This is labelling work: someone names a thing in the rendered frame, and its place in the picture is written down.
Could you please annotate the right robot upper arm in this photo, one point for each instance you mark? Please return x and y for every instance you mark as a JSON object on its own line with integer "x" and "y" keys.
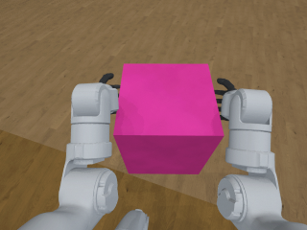
{"x": 252, "y": 202}

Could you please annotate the right robot forearm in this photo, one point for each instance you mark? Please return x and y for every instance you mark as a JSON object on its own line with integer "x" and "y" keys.
{"x": 249, "y": 114}

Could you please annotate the left robot upper arm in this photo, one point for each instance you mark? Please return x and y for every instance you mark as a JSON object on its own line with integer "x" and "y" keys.
{"x": 85, "y": 195}

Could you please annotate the right robot hand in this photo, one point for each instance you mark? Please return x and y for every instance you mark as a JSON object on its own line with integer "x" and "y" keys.
{"x": 229, "y": 86}

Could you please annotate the carton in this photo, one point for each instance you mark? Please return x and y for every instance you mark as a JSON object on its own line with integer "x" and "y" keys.
{"x": 168, "y": 121}

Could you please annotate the left robot forearm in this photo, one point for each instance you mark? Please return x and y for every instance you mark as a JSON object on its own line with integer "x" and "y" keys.
{"x": 91, "y": 106}

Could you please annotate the left robot thigh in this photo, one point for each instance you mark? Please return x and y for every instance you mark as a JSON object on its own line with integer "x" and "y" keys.
{"x": 134, "y": 220}

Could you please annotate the left robot hand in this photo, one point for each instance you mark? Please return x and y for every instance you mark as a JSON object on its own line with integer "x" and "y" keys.
{"x": 105, "y": 78}

